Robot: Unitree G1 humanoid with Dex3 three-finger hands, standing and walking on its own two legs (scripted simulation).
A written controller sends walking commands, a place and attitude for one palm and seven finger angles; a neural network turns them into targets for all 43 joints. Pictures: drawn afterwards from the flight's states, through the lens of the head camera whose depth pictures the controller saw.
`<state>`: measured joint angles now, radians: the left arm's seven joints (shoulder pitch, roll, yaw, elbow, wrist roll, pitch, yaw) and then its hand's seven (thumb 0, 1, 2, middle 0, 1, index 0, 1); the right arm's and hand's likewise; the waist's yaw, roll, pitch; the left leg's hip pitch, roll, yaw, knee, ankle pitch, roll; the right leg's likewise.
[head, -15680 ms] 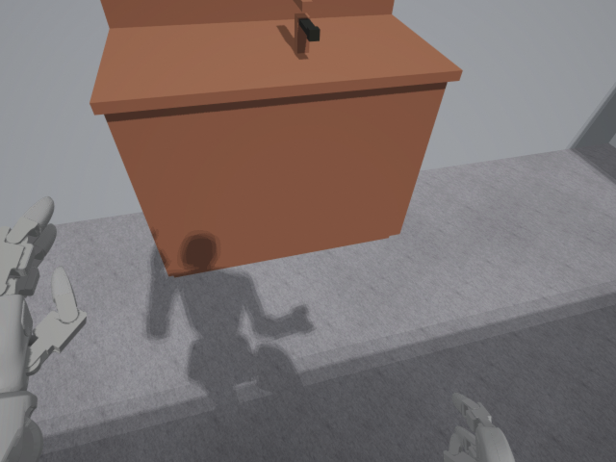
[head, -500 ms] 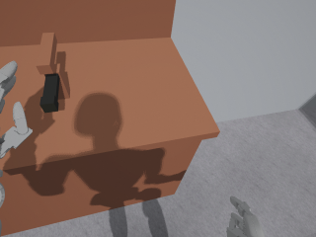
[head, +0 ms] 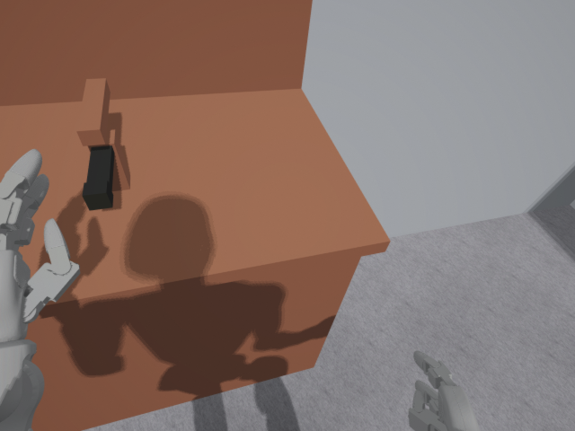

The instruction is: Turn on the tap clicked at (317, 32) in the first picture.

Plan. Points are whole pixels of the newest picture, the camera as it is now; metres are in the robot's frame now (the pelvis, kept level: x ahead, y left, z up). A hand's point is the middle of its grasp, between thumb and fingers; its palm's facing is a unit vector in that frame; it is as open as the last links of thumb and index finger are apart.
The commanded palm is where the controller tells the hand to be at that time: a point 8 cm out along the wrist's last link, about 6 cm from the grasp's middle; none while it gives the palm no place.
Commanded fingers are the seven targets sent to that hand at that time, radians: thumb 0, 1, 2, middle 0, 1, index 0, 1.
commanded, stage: come to a stop and stand still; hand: left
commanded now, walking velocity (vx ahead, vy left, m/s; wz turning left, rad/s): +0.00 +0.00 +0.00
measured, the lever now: (98, 195) +0.35 +0.30 +0.13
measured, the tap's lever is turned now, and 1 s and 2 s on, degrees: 0 0 0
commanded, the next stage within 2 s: look again from close up in 0.32 s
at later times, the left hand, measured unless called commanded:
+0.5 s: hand (83, 268) +0.22 +0.25 +0.16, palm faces +0.40 -0.86 -0.33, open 7.4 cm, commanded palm +0.17 +0.28 +0.18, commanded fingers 0.00 0.90 0.90 -0.20 -0.30 -0.20 -0.30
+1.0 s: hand (78, 231) +0.25 +0.26 +0.18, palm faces +0.43 -0.85 -0.30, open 7.4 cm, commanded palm +0.17 +0.28 +0.18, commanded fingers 0.00 0.90 0.90 -0.20 -0.30 -0.20 -0.30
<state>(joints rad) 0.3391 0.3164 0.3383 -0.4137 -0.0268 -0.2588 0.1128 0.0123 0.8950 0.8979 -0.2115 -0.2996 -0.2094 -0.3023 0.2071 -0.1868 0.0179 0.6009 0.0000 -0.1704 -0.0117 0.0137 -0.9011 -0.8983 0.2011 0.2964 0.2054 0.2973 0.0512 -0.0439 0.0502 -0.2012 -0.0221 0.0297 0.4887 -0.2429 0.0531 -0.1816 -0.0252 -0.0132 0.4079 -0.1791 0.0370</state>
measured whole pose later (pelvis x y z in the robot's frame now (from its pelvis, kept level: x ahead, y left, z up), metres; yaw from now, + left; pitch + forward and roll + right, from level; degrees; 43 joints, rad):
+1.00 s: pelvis +0.01 -0.01 +0.00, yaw +0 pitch -2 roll +0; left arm 0.17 0.39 0.39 -0.32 -0.11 0.02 0.02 0.01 0.90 0.90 -0.21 -0.30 -0.21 -0.30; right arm 0.18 -0.22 0.05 0.64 -0.02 -0.11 0.03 0.01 -0.90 -0.90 0.20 0.30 0.21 0.30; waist 0.06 0.00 0.01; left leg -0.21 -0.03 0.02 0.50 -0.26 0.03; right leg -0.22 -0.02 -0.01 0.49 -0.24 0.02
